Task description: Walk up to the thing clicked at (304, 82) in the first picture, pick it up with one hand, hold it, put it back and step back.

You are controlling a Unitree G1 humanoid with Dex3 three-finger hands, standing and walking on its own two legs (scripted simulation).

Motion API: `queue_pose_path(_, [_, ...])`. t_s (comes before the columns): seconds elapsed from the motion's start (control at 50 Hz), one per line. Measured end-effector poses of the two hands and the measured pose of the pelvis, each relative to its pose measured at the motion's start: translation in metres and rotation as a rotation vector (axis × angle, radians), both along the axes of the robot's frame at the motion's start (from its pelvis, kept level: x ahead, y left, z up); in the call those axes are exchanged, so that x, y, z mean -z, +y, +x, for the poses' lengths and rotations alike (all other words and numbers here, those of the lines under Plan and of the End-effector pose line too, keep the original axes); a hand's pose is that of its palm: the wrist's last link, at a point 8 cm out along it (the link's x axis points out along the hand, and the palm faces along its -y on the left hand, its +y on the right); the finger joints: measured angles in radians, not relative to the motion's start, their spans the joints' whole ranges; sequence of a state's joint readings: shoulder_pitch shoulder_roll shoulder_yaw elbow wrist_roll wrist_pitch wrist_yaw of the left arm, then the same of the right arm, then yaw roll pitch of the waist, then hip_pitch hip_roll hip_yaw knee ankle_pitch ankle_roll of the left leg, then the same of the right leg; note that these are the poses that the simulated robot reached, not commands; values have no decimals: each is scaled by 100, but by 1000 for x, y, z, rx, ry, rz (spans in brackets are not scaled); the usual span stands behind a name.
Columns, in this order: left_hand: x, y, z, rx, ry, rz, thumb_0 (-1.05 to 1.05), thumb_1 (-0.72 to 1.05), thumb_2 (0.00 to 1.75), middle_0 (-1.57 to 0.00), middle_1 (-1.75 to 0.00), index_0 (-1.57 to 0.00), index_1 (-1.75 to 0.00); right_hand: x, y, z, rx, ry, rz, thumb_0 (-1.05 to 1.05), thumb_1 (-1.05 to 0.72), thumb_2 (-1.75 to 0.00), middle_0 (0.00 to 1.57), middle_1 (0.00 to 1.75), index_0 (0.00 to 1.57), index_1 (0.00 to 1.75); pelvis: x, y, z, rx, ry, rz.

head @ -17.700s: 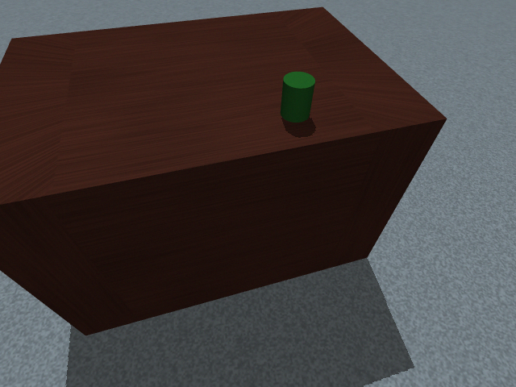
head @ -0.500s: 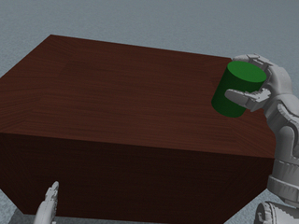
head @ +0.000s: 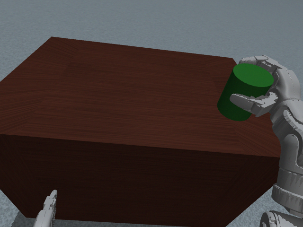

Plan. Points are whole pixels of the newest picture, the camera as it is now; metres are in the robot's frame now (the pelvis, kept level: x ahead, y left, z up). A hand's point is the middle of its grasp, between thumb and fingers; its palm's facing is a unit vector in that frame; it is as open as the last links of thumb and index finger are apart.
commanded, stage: hold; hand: right
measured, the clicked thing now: (242, 93) +0.33 -0.17 +0.26
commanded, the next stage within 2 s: crouch in 0.54 s
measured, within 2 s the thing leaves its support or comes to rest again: neither
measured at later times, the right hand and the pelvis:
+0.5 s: hand (249, 87) +0.33 -0.17 +0.28, palm faces +0.08 +0.99 -0.06, open 11.0 cm; pelvis +0.00 +0.00 +0.00, yaw +0 degrees
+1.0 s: hand (232, 92) +0.36 -0.16 +0.24, palm faces +0.05 +1.00 -0.02, open 11.0 cm; pelvis +0.00 +0.00 +0.00, yaw +0 degrees
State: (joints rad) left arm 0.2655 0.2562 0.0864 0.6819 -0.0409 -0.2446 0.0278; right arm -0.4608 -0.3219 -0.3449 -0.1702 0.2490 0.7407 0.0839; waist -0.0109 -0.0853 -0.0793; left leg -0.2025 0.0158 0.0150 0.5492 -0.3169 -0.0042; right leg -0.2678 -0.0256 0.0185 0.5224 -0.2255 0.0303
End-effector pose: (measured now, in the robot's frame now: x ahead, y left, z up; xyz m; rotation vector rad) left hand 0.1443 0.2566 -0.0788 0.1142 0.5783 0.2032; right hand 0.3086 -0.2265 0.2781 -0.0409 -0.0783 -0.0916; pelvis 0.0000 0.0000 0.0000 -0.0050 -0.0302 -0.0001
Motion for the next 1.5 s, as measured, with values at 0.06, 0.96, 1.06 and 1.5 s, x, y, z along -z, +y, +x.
queue_pose_path(0.06, [5, 1, -5, 2, 38, 10, -1, -54, 5, -5, -4, -4, -4, -6, 3, -3, -5, -22, -20, 0, 61, -111, 69, 111, 71, 112, 0, 0, -2, 2, -5, 2])
queue_pose_path(0.96, [4, -4, -3, 2, 47, 32, -1, -54, 6, -4, -4, -4, -4, 26, 5, 20, -18, 78, 10, 0, 61, -111, 70, 110, 72, 111, 0, -4, -2, 0, 3, 4])
queue_pose_path(1.06, [-7, -4, 9, -12, -22, 45, -1, -54, 5, -4, -4, -4, -4, 47, 13, 42, -45, 144, 47, 0, 61, -110, 70, 109, 72, 110, 0, -3, -2, -3, 15, 1])
queue_pose_path(1.5, [-1, 6, -15, -80, 71, 77, -1, -54, 6, -5, -4, -4, -4, 103, 9, 106, -7, 141, 55, 0, 61, -111, 70, 110, 72, 110, 3, -4, 1, -34, 89, 1])
